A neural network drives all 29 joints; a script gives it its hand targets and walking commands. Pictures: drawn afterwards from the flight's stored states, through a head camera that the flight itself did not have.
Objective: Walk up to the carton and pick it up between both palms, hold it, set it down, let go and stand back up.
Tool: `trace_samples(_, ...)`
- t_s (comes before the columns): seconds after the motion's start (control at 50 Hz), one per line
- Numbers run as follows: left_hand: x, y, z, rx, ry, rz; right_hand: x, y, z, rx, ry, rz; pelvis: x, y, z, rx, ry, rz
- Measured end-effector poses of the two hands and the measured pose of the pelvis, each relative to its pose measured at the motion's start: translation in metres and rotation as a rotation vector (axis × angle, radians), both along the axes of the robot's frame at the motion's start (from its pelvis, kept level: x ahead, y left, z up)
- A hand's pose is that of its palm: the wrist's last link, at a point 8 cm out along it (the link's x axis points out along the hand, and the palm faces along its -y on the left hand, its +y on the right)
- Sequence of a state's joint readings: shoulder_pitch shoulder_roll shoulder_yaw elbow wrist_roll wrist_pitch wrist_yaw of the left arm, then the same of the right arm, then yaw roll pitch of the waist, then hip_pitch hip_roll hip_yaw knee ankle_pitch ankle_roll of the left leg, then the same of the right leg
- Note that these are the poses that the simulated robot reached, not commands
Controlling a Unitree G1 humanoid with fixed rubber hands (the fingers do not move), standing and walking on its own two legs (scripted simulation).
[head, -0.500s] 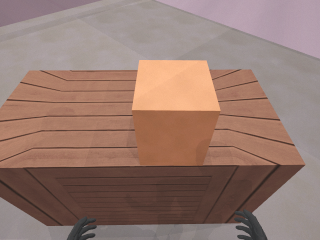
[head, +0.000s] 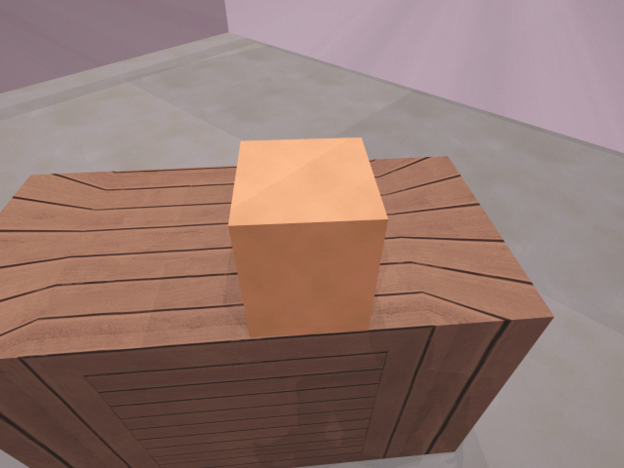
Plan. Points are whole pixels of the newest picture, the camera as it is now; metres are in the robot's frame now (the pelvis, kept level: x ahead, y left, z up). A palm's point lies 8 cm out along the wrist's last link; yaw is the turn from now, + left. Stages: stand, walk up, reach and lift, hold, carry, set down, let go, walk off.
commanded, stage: stand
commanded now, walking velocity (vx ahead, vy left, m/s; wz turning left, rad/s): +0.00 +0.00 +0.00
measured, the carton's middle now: (305, 237) +0.49 +0.02 +0.04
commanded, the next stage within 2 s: none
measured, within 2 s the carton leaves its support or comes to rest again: neither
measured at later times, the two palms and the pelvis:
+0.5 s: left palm out of the picture -0.08 +0.23 -0.13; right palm out of the picture -0.09 -0.22 -0.14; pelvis -0.03 +0.00 +0.01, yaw +0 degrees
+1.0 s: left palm out of the picture -0.09 +0.21 -0.14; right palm out of the picture -0.08 -0.19 -0.14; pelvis -0.02 +0.01 +0.01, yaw +0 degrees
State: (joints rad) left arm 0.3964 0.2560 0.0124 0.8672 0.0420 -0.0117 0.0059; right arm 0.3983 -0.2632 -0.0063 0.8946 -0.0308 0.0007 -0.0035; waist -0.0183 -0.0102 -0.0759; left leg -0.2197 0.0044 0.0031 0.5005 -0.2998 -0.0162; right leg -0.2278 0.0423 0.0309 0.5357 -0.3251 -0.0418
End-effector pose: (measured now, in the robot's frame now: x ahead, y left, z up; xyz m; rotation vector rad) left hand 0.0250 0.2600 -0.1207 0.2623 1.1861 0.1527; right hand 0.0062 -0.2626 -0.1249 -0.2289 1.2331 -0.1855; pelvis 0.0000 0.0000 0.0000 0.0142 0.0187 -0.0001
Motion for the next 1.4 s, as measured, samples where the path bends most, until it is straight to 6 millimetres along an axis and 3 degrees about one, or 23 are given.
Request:
trace_samples(0.12,-0.022,-0.003,0.001,-0.002,0.04,0.012,-0.05,0.007,-0.003,0.018,0.107,-0.038,-0.01,0.0,0.004,-0.001,-0.015,0.001)
trace_samples(0.22,-0.039,-0.009,-0.001,-0.021,0.064,0.031,-0.072,0.015,-0.005,0.041,0.144,-0.054,-0.017,0.0,0.006,-0.003,-0.031,0.003)
trace_samples(0.52,-0.108,-0.032,-0.014,-0.09,0.219,0.113,-0.099,0.045,-0.011,0.091,0.212,-0.06,-0.027,0.004,0.007,-0.007,-0.044,0.008)
trace_samples(0.66,-0.127,-0.041,-0.016,-0.113,0.279,0.142,-0.101,0.058,-0.012,0.113,0.234,-0.063,-0.029,0.006,0.007,-0.007,-0.039,0.011)
trace_samples(0.82,-0.128,-0.045,-0.017,-0.124,0.294,0.158,-0.098,0.065,-0.014,0.12,0.242,-0.066,-0.026,0.008,0.006,-0.008,-0.036,0.008)
trace_samples(1.06,-0.107,-0.05,-0.019,-0.138,0.263,0.146,-0.084,0.07,-0.015,0.122,0.221,-0.086,-0.022,0.01,0.007,-0.009,-0.043,0.001)
trace_samples(1.4,-0.091,-0.056,-0.02,-0.146,0.273,0.144,-0.095,0.084,-0.014,0.149,0.286,-0.113,-0.015,0.011,0.007,-0.009,-0.034,0.001)
